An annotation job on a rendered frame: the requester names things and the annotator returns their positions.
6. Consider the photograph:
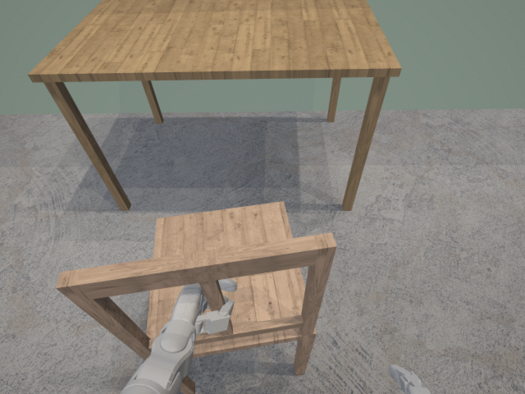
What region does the chair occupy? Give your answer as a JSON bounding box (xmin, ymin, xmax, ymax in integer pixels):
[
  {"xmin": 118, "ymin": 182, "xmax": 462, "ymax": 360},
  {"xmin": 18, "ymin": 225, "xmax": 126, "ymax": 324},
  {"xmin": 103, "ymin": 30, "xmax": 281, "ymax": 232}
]
[{"xmin": 56, "ymin": 201, "xmax": 337, "ymax": 394}]

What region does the robot left forearm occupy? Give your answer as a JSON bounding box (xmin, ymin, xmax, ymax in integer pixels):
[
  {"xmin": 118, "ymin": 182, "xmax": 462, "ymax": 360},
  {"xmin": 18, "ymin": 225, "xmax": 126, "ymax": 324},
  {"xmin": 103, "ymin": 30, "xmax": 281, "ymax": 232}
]
[{"xmin": 121, "ymin": 319, "xmax": 196, "ymax": 394}]

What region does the right robot hand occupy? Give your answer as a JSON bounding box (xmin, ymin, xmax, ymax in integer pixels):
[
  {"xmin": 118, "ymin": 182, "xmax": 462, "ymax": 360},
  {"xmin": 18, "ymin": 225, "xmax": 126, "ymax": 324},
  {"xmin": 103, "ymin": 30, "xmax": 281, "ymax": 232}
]
[{"xmin": 389, "ymin": 364, "xmax": 431, "ymax": 394}]

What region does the table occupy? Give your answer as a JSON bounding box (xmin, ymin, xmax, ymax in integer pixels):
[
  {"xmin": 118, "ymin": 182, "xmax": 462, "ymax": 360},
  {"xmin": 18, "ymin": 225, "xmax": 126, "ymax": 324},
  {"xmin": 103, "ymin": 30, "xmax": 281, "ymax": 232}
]
[{"xmin": 28, "ymin": 0, "xmax": 402, "ymax": 211}]

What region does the left robot hand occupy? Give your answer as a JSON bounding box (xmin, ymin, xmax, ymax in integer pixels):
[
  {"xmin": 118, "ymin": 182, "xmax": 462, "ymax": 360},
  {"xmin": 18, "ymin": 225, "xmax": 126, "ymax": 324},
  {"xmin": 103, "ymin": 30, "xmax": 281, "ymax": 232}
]
[{"xmin": 170, "ymin": 278, "xmax": 237, "ymax": 335}]

